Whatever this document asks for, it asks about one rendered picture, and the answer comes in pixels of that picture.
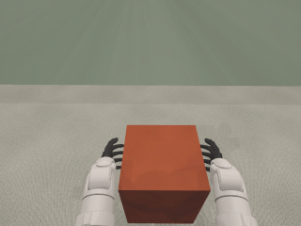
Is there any carton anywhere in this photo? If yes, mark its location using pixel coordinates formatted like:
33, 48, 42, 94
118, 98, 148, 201
118, 124, 211, 224

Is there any robot left forearm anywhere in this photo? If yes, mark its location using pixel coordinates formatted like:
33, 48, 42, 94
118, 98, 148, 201
74, 156, 117, 226

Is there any robot right forearm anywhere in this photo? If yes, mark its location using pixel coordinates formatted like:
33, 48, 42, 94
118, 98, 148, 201
210, 158, 258, 226

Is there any left robot hand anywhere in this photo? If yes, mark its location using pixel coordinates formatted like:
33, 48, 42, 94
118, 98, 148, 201
102, 137, 124, 170

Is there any right robot hand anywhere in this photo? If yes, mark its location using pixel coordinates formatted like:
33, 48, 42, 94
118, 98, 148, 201
200, 138, 223, 172

